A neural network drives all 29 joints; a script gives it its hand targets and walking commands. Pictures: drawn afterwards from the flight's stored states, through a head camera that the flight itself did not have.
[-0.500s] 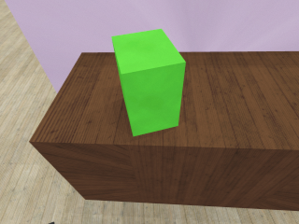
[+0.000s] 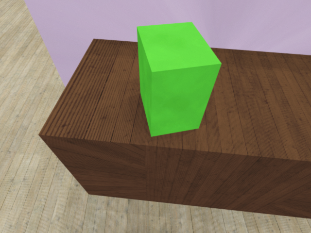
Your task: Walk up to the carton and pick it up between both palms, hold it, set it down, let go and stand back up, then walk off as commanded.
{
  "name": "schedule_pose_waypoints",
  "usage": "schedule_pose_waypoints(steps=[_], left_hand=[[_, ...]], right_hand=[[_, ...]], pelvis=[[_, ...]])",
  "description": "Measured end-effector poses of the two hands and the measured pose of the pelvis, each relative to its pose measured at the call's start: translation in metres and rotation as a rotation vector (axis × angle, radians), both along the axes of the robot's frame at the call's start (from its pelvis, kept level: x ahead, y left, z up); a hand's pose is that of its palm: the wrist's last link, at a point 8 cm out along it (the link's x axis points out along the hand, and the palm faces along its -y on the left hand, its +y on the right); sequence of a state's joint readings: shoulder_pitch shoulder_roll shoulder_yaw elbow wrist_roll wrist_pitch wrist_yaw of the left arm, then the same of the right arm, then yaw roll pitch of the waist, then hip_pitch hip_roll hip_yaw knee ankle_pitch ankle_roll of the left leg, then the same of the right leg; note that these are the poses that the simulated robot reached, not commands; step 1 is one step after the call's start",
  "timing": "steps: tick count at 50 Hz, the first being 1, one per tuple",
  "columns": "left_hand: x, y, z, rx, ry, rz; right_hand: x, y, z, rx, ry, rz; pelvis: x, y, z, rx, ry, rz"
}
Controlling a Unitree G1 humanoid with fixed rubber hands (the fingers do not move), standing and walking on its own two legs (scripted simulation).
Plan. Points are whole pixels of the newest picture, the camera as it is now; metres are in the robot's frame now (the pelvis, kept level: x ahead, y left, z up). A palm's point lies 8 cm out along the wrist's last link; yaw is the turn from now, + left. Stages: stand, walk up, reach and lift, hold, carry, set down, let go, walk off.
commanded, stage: walk up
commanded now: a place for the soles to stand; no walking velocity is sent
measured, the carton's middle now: (170, 82) +0.57 -0.01 +0.05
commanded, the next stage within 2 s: none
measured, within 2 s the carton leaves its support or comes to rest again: neither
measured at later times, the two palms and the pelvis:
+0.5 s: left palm out of the picture +0.11 +0.31 -0.09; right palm out of the picture +0.10 -0.32 -0.09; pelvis +0.02 -0.02 +0.00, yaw +0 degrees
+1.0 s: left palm out of the picture +0.11 +0.30 -0.09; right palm out of the picture +0.11 -0.33 -0.09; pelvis +0.02 -0.02 +0.00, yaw +0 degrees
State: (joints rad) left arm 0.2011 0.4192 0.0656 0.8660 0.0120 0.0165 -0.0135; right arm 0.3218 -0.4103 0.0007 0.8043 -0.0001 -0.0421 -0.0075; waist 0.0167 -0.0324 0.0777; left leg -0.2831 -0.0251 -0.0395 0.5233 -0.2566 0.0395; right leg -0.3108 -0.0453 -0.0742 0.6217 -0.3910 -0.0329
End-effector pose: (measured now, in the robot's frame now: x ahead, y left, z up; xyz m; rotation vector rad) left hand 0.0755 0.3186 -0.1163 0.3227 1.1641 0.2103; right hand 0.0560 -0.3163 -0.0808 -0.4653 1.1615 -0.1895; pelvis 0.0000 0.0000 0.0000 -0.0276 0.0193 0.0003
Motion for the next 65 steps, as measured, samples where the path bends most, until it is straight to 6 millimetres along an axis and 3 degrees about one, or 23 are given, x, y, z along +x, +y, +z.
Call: schedule_pose_waypoints(steps=[11, 21, 45, 53, 57, 60, 65], left_hand=[[0.033, -0.006, 0.016, 0.038, -0.098, -0.006], [0.038, -0.013, 0.021, 0.059, -0.101, -0.004], [0.023, -0.015, 0.021, 0.039, -0.108, -0.001], [0.041, -0.016, 0.013, 0.02, -0.098, -0.017], [0.052, -0.013, 0.005, 0.003, -0.086, -0.002], [0.072, -0.016, 0.008, -0.005, -0.103, -0.008], [0.114, -0.029, 0.022, -0.005, -0.177, -0.035]], right_hand=[[0.029, 0.0, -0.011, 0.053, -0.077, -0.008], [0.048, -0.008, -0.013, 0.068, -0.105, 0.002], [0.039, -0.011, -0.011, 0.072, -0.133, 0.003], [0.059, -0.02, -0.014, 0.051, -0.116, 0.029], [0.081, -0.013, -0.009, 0.047, -0.137, 0.03], [0.089, -0.013, -0.003, 0.04, -0.138, 0.036], [0.083, -0.029, 0.0, 0.008, -0.05, 0.041]], pelvis=[[0.02, -0.009, -0.002, 0.012, -0.001, -0.004], [0.026, -0.019, -0.001, 0.025, 0.006, -0.003], [0.014, -0.021, -0.001, 0.026, -0.02, -0.002], [0.033, -0.02, -0.008, 0.026, -0.022, 0.002], [0.053, -0.016, -0.009, 0.036, -0.018, 0.005], [0.065, -0.017, -0.005, 0.033, -0.024, 0.013], [0.078, -0.028, 0.001, 0.034, -0.049, 0.044]])
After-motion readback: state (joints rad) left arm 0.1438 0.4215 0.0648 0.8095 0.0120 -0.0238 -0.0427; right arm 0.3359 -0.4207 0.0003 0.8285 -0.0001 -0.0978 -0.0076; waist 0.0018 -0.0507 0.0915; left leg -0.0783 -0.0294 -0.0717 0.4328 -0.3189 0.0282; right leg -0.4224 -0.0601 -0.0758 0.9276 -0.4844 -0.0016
